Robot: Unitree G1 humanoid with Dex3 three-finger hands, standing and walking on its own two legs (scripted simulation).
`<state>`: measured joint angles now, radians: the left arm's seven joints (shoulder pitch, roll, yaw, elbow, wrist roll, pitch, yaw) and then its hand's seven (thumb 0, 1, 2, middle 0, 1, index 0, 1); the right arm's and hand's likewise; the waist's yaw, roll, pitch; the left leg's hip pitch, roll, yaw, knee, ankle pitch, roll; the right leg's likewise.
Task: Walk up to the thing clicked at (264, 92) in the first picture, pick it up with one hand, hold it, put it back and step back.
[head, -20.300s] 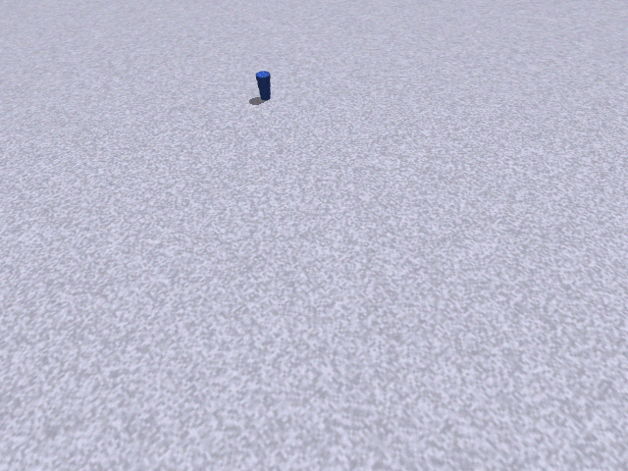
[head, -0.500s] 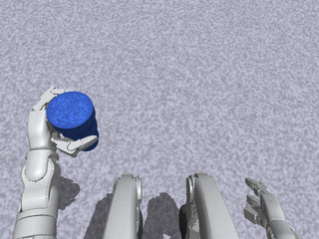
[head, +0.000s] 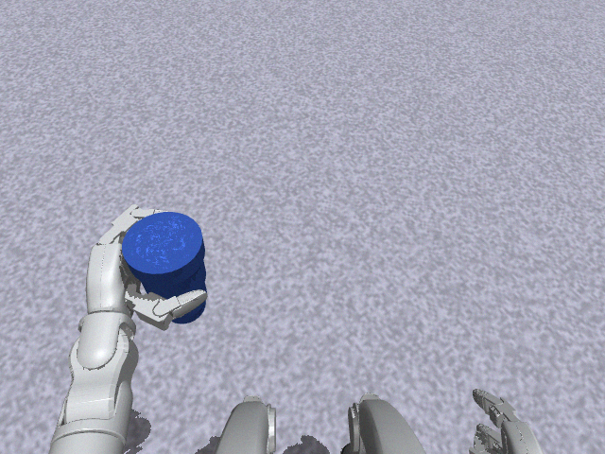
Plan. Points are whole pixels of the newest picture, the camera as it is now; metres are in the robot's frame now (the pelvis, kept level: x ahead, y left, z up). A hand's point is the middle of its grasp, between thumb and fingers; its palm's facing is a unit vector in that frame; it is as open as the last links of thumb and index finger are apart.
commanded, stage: hold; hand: left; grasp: from the side
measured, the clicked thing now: (175, 276) +0.34 +0.18 +0.02
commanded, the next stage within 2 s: crouch in 1.26 s
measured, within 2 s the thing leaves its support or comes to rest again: neither
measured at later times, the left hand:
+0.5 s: hand (170, 222) +0.37 +0.17 +0.10, palm faces +0.12 -0.99 -0.03, open 11.2 cm
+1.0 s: hand (174, 207) +0.38 +0.16 +0.13, palm faces +0.11 -0.99 -0.02, open 11.2 cm
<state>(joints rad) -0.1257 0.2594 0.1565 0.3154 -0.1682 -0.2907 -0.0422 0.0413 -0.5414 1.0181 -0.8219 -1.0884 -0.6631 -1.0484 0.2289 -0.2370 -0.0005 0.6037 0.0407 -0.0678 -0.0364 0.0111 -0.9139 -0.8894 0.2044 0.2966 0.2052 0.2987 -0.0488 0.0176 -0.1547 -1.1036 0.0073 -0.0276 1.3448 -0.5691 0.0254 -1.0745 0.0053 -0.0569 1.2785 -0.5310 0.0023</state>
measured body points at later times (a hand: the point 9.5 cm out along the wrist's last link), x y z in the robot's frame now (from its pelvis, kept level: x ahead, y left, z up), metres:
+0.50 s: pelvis +0.03 -0.01 +0.06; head +0.10 +0.00 +0.50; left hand +0.36 +0.22 +0.10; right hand +0.16 -0.25 -0.05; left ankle +0.04 +0.10 -0.61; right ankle +0.05 -0.13 -0.61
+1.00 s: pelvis +0.04 -0.02 +0.08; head +0.09 -0.01 +0.52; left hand +0.36 +0.21 +0.13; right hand +0.17 -0.26 -0.03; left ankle +0.04 +0.10 -0.61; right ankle +0.05 -0.13 -0.61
